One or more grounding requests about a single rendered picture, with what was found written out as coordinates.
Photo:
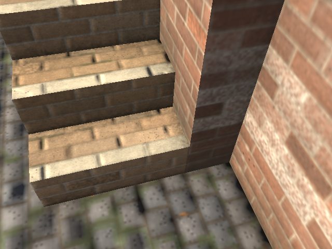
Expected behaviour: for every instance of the stairs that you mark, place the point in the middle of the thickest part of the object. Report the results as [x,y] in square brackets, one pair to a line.
[93,86]

